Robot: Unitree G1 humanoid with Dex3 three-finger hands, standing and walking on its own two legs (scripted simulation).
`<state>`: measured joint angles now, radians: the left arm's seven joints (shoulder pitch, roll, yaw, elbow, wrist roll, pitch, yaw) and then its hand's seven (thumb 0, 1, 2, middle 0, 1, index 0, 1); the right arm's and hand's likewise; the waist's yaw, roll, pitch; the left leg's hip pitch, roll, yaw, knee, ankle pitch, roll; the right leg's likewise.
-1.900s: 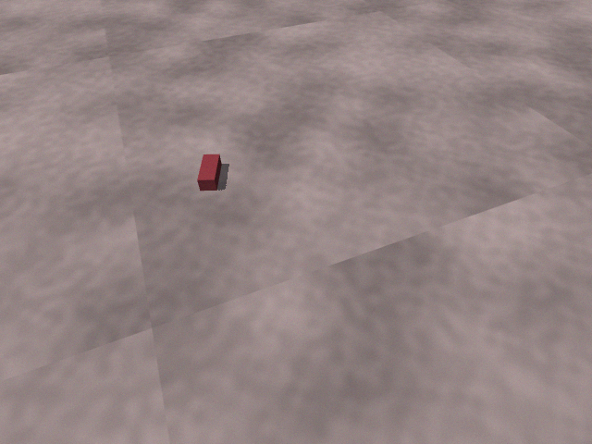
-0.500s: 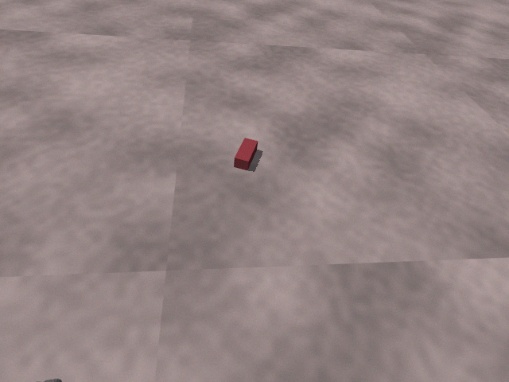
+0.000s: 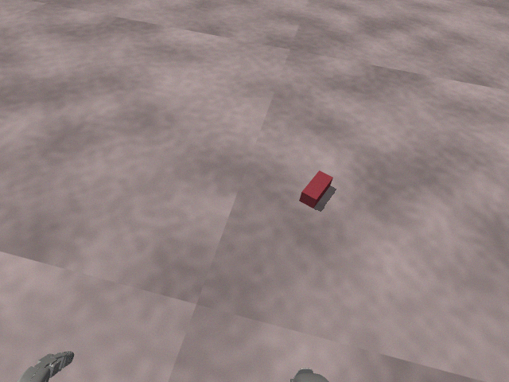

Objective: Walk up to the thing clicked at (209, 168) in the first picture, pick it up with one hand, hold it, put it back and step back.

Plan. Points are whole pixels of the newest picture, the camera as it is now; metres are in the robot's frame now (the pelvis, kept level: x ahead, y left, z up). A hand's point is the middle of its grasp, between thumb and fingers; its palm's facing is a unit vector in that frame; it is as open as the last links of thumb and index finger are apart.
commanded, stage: walk up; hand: left
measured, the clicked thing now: (316, 188) +1.17 -0.39 -0.73
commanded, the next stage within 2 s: none
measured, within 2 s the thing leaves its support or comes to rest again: neither
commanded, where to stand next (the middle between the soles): +1.10 -0.82 m, yaw +54 degrees
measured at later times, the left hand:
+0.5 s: hand (183, 363) +0.21 +0.13 -0.18, palm faces +0.24 -0.91 -0.33, open 7.4 cm
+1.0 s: hand (275, 258) +0.41 -0.05 -0.15, palm faces +0.50 -0.79 -0.35, open 7.4 cm
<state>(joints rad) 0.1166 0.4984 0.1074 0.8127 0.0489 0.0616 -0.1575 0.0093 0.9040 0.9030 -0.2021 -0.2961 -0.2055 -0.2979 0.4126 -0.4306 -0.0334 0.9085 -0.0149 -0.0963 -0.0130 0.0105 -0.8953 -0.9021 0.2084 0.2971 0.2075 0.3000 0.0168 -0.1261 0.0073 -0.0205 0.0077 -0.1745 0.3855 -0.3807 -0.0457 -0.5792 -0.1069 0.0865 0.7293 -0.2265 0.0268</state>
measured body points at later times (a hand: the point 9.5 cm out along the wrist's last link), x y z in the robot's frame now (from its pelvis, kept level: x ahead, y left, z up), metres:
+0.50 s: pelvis +0.26 -0.15 -0.03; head +0.30 -0.10 +0.42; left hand +0.20 +0.18 -0.16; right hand +0.48 -0.44 -0.10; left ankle +0.31 -0.02 -0.73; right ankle +0.21 -0.24 -0.66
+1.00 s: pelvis +0.49 -0.33 -0.01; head +0.50 -0.30 +0.43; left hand +0.39 -0.01 -0.12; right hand +0.74 -0.60 -0.09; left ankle +0.53 -0.22 -0.70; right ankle +0.54 -0.41 -0.73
